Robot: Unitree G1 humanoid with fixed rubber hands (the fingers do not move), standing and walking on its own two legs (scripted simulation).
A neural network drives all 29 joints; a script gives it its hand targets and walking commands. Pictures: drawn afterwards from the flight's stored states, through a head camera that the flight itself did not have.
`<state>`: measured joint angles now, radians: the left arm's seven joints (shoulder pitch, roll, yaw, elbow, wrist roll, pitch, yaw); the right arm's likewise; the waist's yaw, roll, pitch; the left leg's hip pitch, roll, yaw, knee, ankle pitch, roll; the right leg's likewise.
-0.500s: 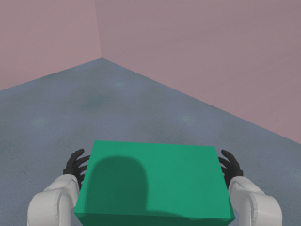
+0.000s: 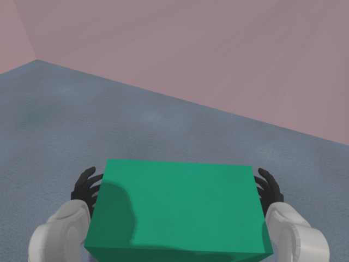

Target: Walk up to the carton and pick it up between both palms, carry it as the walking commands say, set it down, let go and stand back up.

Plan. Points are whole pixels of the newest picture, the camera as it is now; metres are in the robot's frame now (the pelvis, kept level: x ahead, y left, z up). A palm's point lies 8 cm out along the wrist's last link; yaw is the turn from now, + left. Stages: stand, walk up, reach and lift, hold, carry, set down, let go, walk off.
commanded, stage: carry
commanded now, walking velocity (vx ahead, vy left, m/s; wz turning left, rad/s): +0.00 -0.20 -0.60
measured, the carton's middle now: (175, 223) +0.22 +0.01 +0.03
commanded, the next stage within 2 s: none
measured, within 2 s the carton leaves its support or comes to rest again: neither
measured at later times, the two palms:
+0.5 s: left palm (188, 243) +0.16 -0.01 +0.09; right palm out of the picture +0.07 -0.37 +0.11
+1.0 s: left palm out of the picture +0.04 -0.19 +0.07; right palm out of the picture -0.09 -0.54 +0.09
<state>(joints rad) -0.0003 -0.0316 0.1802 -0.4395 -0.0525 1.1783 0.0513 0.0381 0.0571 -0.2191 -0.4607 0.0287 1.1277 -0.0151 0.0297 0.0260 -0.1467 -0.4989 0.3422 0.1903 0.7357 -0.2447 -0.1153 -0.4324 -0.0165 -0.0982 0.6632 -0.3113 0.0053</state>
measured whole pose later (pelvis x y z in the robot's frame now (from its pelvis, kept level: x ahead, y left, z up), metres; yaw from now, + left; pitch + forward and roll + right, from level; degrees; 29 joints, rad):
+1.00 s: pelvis -0.23 -0.28 +0.02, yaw -24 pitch +5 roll +0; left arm 0.10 -0.10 0.20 -0.50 -0.01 1.15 0.04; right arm 0.07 0.07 -0.23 -0.42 0.06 1.09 0.01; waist 0.02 -0.06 -0.12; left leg -0.37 0.03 0.11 0.62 -0.41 0.01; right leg -0.45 0.13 -0.17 0.36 -0.02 -0.11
